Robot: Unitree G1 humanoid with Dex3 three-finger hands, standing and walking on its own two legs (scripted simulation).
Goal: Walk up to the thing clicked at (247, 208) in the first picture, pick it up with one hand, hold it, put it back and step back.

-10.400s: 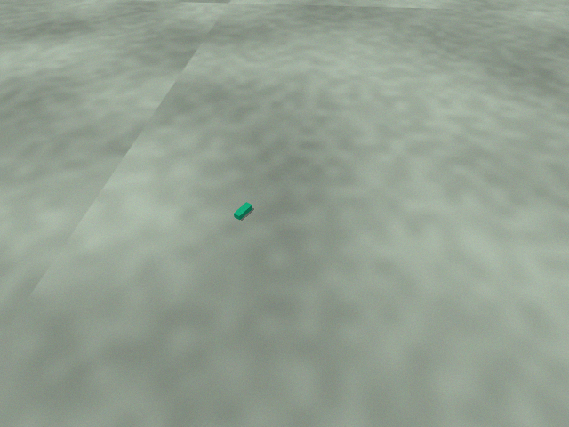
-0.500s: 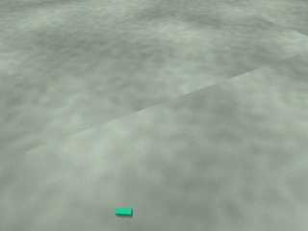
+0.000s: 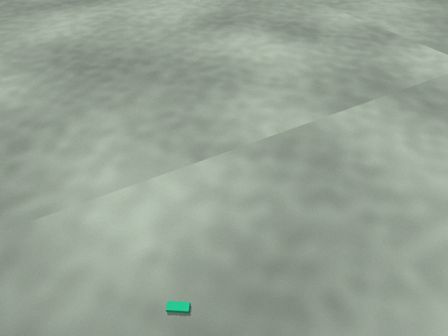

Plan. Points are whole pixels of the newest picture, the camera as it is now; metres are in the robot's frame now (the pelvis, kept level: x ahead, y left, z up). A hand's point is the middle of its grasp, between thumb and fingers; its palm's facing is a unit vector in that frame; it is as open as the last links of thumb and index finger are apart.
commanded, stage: stand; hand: left
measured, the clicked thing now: (178, 307) +0.44 +0.24 -0.77
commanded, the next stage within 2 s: walk up in 0.32 s
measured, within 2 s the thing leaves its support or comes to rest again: neither
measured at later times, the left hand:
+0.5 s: hand out of the picture +0.07 +0.27 -0.16, palm faces +0.00 -0.93 -0.37, open 7.4 cm
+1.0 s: hand out of the picture -0.01 +0.31 -0.19, palm faces -0.09 -0.93 -0.36, open 7.4 cm
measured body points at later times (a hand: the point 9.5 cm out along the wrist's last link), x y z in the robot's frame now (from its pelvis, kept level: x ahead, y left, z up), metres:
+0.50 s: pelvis -0.03 +0.00 -0.01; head +0.02 +0.01 +0.43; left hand +0.07 +0.32 -0.14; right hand +0.07 -0.31 -0.14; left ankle -0.02 +0.13 -0.75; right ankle +0.00 -0.11 -0.75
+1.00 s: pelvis -0.14 +0.05 -0.02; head -0.05 +0.08 +0.42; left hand +0.00 +0.36 -0.16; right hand -0.09 -0.27 -0.13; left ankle -0.12 +0.16 -0.75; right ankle -0.19 -0.09 -0.69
